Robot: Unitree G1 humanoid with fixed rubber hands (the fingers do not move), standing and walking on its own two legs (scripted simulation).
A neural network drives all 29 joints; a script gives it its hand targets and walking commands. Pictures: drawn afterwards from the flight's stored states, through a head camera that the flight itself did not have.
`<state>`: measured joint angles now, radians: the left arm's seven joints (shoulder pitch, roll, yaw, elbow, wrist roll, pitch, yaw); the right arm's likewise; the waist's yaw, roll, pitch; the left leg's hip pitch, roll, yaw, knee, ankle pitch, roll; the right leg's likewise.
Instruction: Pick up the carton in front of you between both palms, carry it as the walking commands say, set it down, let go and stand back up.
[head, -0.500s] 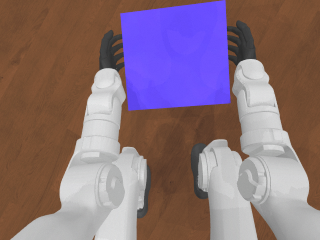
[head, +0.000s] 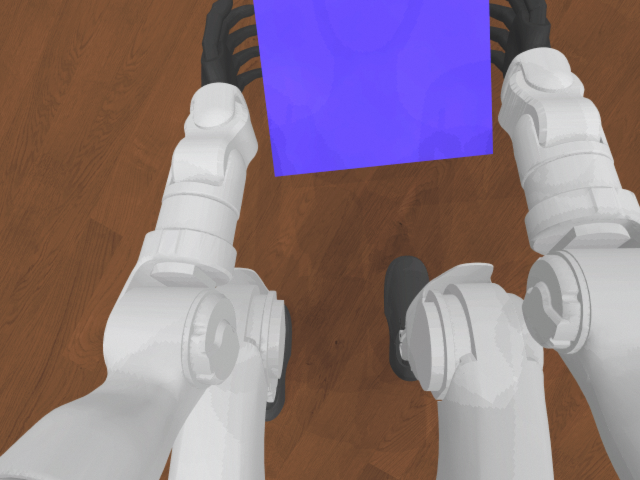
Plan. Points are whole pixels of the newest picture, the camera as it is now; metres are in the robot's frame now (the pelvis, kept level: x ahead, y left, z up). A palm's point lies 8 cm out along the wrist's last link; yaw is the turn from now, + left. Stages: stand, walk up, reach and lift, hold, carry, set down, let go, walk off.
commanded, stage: set down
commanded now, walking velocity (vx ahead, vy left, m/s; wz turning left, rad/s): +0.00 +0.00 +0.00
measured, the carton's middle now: (368, 84) +0.53 -0.08 -0.24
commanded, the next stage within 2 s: none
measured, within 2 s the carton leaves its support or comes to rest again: rests again in 0.26 s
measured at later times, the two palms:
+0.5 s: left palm (230, 73) +0.53 +0.07 -0.16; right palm (524, 54) +0.52 -0.24 -0.17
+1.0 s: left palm (219, 95) +0.52 +0.09 -0.19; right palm (520, 77) +0.50 -0.24 -0.19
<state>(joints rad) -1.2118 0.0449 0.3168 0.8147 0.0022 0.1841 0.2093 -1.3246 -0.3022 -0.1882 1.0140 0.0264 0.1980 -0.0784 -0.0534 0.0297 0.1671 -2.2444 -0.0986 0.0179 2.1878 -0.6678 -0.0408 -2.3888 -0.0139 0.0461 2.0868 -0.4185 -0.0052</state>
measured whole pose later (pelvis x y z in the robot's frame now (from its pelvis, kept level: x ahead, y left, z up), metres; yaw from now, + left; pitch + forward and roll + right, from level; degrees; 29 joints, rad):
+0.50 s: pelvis -0.01 -0.01 -0.01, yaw +0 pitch +39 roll +3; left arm -1.36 0.06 0.39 0.94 0.11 0.15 0.10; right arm -1.41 -0.37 -0.24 1.14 0.01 0.16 -0.01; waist -0.04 0.02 0.24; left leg -2.26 -0.12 -0.01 2.22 -0.65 -0.06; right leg -2.40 -0.04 0.02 2.12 -0.41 -0.03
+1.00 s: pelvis -0.01 +0.00 -0.01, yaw +0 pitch +37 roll +2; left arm -1.38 0.15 0.26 1.07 0.06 0.07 0.10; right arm -1.42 -0.41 -0.26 1.25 0.04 0.03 0.00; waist -0.04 0.02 0.33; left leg -2.22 -0.13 0.00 2.23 -0.66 -0.06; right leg -2.36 -0.04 0.03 2.13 -0.42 -0.01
